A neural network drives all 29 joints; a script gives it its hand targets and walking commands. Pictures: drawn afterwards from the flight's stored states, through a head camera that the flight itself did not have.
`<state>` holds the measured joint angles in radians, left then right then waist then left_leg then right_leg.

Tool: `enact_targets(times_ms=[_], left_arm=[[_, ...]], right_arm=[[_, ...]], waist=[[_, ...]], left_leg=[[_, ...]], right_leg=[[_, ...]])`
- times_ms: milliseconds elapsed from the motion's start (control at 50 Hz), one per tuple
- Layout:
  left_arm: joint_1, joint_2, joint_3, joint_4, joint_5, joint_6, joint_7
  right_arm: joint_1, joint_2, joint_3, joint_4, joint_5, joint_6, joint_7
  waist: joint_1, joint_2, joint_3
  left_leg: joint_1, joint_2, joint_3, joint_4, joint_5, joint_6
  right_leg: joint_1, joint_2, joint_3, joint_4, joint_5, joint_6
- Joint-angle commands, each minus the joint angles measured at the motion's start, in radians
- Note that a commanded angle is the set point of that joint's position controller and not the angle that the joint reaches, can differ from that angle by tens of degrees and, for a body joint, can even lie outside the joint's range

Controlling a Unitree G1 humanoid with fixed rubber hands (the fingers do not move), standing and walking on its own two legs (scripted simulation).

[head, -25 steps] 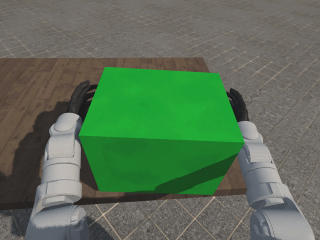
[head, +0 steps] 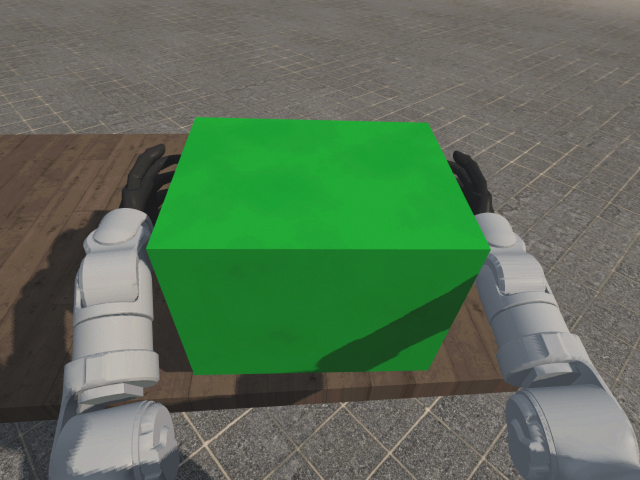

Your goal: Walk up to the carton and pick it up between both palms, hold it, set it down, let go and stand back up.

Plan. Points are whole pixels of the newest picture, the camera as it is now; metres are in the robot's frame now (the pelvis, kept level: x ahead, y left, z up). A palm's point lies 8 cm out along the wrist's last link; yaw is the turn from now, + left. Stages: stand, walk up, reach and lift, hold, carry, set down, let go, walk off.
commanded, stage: reach and lift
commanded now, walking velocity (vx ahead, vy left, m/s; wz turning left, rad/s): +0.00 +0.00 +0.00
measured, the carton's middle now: (313, 246) +0.38 -0.01 +0.14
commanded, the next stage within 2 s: hold in 1.68 s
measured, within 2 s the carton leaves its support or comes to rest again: neither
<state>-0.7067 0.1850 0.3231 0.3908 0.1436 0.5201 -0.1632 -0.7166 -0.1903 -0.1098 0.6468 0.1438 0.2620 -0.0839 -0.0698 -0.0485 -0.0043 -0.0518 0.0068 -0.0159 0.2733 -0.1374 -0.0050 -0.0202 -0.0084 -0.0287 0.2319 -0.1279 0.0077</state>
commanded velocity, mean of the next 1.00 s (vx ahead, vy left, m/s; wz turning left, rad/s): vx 0.00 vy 0.00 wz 0.00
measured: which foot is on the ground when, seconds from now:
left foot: down 0.00-1.00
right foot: down 0.00-1.00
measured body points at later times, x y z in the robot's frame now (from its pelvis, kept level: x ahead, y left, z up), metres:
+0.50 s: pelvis +0.00 +0.00 +0.00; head -0.06 +0.02 +0.45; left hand +0.39 +0.19 +0.23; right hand +0.39 -0.20 +0.24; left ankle +0.01 +0.12 -0.75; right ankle +0.01 -0.12 -0.75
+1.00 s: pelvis +0.01 -0.01 +0.00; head -0.06 +0.01 +0.44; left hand +0.39 +0.20 +0.26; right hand +0.40 -0.20 +0.29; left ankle +0.01 +0.12 -0.75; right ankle +0.00 -0.12 -0.75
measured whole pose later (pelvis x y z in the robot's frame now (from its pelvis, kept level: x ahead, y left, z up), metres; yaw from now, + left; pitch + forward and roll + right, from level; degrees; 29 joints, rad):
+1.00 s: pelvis +0.01 -0.01 +0.00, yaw +0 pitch -3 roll -1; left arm -0.79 0.20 0.34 0.30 0.13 0.80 -0.11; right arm -1.00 -0.31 -0.01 0.76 0.34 0.53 -0.10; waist -0.07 -0.03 -0.14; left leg -0.10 0.02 -0.03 0.29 -0.15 -0.02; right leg -0.05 0.01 -0.02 0.23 -0.13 -0.01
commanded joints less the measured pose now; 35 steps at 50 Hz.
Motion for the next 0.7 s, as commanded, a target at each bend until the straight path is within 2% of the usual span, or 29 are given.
enact_targets(times_ms=[0, 20, 40, 60, 80, 100, 140, 180, 220, 240, 260, 280, 300, 320, 380, 400, 420, 440, 460, 480, 500, 540, 580, 600, 640, 680], left_arm=[[-0.468, -0.498, -0.371, -0.152, -0.064, 0.018, -0.068], [-0.492, -0.520, -0.402, -0.201, -0.083, 0.019, -0.059], [-0.494, -0.522, -0.426, -0.240, -0.103, 0.021, -0.050], [-0.467, -0.524, -0.429, -0.253, -0.098, 0.029, -0.042], [-0.474, -0.510, -0.436, -0.273, -0.114, 0.032, -0.041], [-0.481, -0.500, -0.403, -0.215, -0.085, 0.043, -0.042], [-0.489, -0.480, -0.401, -0.255, -0.093, 0.060, -0.049], [-0.491, -0.456, -0.358, -0.206, -0.080, 0.075, -0.063], [-0.520, -0.498, -0.393, -0.239, -0.099, 0.089, -0.056], [-0.524, -0.512, -0.409, -0.285, -0.107, 0.088, -0.045], [-0.543, -0.517, -0.440, -0.335, -0.130, 0.089, -0.036], [-0.530, -0.503, -0.428, -0.300, -0.128, 0.098, -0.033], [-0.536, -0.477, -0.381, -0.241, -0.103, 0.103, -0.040], [-0.544, -0.464, -0.364, -0.231, -0.096, 0.106, -0.047], [-0.577, -0.477, -0.367, -0.202, -0.099, 0.130, -0.056], [-0.599, -0.482, -0.355, -0.170, -0.085, 0.138, -0.054], [-0.577, -0.485, -0.346, -0.171, -0.074, 0.147, -0.054], [-0.595, -0.497, -0.373, -0.225, -0.095, 0.148, -0.050], [-0.586, -0.497, -0.380, -0.229, -0.101, 0.156, -0.045], [-0.567, -0.486, -0.375, -0.227, -0.109, 0.162, -0.044], [-0.567, -0.469, -0.355, -0.199, -0.102, 0.169, -0.047], [-0.555, -0.467, -0.346, -0.223, -0.104, 0.172, -0.052], [-0.606, -0.448, -0.339, -0.207, -0.112, 0.179, -0.054], [-0.627, -0.445, -0.333, -0.210, -0.122, 0.178, -0.053], [-0.660, -0.457, -0.334, -0.165, -0.118, 0.181, -0.059], [-0.668, -0.459, -0.339, -0.155, -0.126, 0.186, -0.061]], right_arm=[[-0.611, 0.481, 0.326, -0.278, 0.106, -0.027, 0.101], [-0.648, 0.479, 0.330, -0.315, 0.121, -0.033, 0.108], [-0.653, 0.498, 0.352, -0.356, 0.133, -0.033, 0.108], [-0.623, 0.492, 0.354, -0.327, 0.147, -0.021, 0.108], [-0.632, 0.487, 0.358, -0.348, 0.155, -0.014, 0.108], [-0.617, 0.469, 0.325, -0.258, 0.131, 0.011, 0.114], [-0.606, 0.464, 0.318, -0.260, 0.135, 0.028, 0.121], [-0.614, 0.473, 0.309, -0.244, 0.126, 0.049, 0.119], [-0.697, 0.483, 0.326, -0.305, 0.152, 0.045, 0.125], [-0.683, 0.479, 0.339, -0.300, 0.176, 0.053, 0.129], [-0.701, 0.483, 0.357, -0.352, 0.201, 0.049, 0.129], [-0.706, 0.474, 0.346, -0.331, 0.197, 0.060, 0.124], [-0.690, 0.465, 0.320, -0.260, 0.177, 0.079, 0.123], [-0.685, 0.473, 0.316, -0.243, 0.171, 0.088, 0.124], [-0.734, 0.461, 0.290, -0.216, 0.163, 0.106, 0.128], [-0.742, 0.452, 0.268, -0.149, 0.156, 0.116, 0.136], [-0.739, 0.448, 0.272, -0.144, 0.162, 0.116, 0.144], [-0.754, 0.451, 0.288, -0.185, 0.181, 0.113, 0.146], [-0.761, 0.431, 0.289, -0.187, 0.201, 0.118, 0.146], [-0.764, 0.422, 0.303, -0.209, 0.209, 0.121, 0.139], [-0.781, 0.424, 0.299, -0.203, 0.211, 0.130, 0.134], [-0.763, 0.436, 0.309, -0.198, 0.212, 0.148, 0.128], [-0.791, 0.452, 0.306, -0.174, 0.224, 0.163, 0.127], [-0.825, 0.464, 0.313, -0.195, 0.226, 0.165, 0.127], [-0.827, 0.461, 0.277, -0.133, 0.215, 0.182, 0.134], [-0.855, 0.457, 0.277, -0.158, 0.225, 0.182, 0.132]], waist=[[-0.004, 0.061, -0.321], [0.001, 0.072, -0.367], [0.000, 0.073, -0.409], [0.000, 0.093, -0.397], [-0.008, 0.076, -0.407], [-0.014, 0.073, -0.316], [-0.020, 0.053, -0.343], [-0.011, 0.032, -0.299], [-0.003, 0.050, -0.372], [0.001, 0.080, -0.391], [-0.004, 0.100, -0.457], [-0.012, 0.085, -0.420], [-0.009, 0.061, -0.339], [-0.010, 0.034, -0.346], [-0.001, 0.051, -0.319], [-0.002, 0.066, -0.275], [0.005, 0.061, -0.294], [-0.004, 0.071, -0.372], [-0.005, 0.093, -0.373], [-0.006, 0.074, -0.376], [-0.002, 0.053, -0.361], [0.000, 0.024, -0.393], [-0.002, 0.031, -0.386], [0.008, 0.007, -0.399], [0.000, 0.040, -0.338], [0.006, 0.059, -0.362]], left_leg=[[0.099, -0.056, 0.056, 0.014, 0.279, -0.026], [0.102, -0.050, 0.048, 0.015, 0.291, -0.032], [0.117, -0.052, 0.047, 0.040, 0.344, -0.035], [0.129, -0.051, 0.044, 0.049, 0.383, -0.044], [0.133, -0.054, 0.042, 0.054, 0.379, -0.044], [0.100, -0.048, 0.042, 0.025, 0.302, -0.037], [0.096, -0.045, 0.039, 0.014, 0.272, -0.027], [0.055, -0.054, 0.049, -0.001, 0.201, -0.011], [0.064, -0.051, 0.044, 0.010, 0.234, -0.018], [0.084, -0.046, 0.039, 0.025, 0.306, -0.031], [0.110, -0.048, 0.034, 0.049, 0.358, -0.043], [0.112, -0.050, 0.034, 0.054, 0.355, -0.041], [0.066, -0.054, 0.040, 0.026, 0.268, -0.025], [0.051, -0.054, 0.042, 0.005, 0.205, -0.010], [0.014, -0.045, 0.040, -0.029, 0.108, -0.002], [-0.018, -0.040, 0.040, -0.047, 0.067, -0.003], [-0.003, -0.035, 0.040, -0.039, 0.116, -0.005], [0.026, -0.036, 0.036, -0.020, 0.164, -0.017], [0.040, -0.036, 0.032, -0.002, 0.217, -0.028], [0.049, -0.040, 0.032, 0.012, 0.245, -0.028], [0.036, -0.046, 0.035, 0.007, 0.219, -0.016], [0.044, -0.045, 0.032, 0.010, 0.230, -0.005], [0.009, -0.049, 0.034, -0.006, 0.156, 0.003], [-0.011, -0.051, 0.035, -0.012, 0.127, 0.015], [-0.046, -0.042, 0.032, -0.029, 0.093, 0.009], [-0.040, -0.043, 0.030, -0.016, 0.115, 0.002]], right_leg=[[0.089, 0.069, -0.030, -0.006, 0.141, 0.012], [0.073, 0.078, -0.037, 0.000, 0.129, 0.006], [0.080, 0.077, -0.033, 0.008, 0.176, 0.007], [0.088, 0.081, -0.029, 0.010, 0.202, -0.001], [0.085, 0.078, -0.025, 0.008, 0.205, 0.006], [0.055, 0.078, -0.027, -0.004, 0.128, 0.000], [0.069, 0.069, -0.022, -0.003, 0.132, 0.007], [0.073, 0.055, -0.011, -0.012, 0.106, 0.014], [0.078, 0.068, -0.015, -0.004, 0.127, 0.010], [0.075, 0.077, -0.017, 0.008, 0.165, -0.001], [0.087, 0.080, -0.017, 0.015, 0.192, -0.001], [0.069, 0.078, -0.016, 0.011, 0.196, 0.001], [0.050, 0.070, -0.013, -0.005, 0.132, 0.006], [0.058, 0.060, -0.005, -0.006, 0.109, 0.013], [0.043, 0.056, 0.000, -0.014, 0.032, 0.006], [0.021, 0.058, -0.002, -0.017, -0.014, -0.004], [0.037, 0.060, 0.000, -0.013, 0.027, -0.007], [0.062, 0.066, 0.000, -0.003, 0.061, -0.007], [0.062, 0.075, -0.005, 0.002, 0.089, -0.016], [0.075, 0.075, -0.004, 0.001, 0.118, -0.008], [0.071, 0.071, -0.001, -0.004, 0.105, -0.002], [0.070, 0.069, 0.006, -0.001, 0.146, 0.003], [0.063, 0.062, 0.014, -0.010, 0.092, 0.007], [0.065, 0.057, 0.019, -0.010, 0.080, 0.013], [0.044, 0.059, 0.020, -0.012, 0.033, -0.002], [0.051, 0.057, 0.024, -0.010, 0.049, -0.004]])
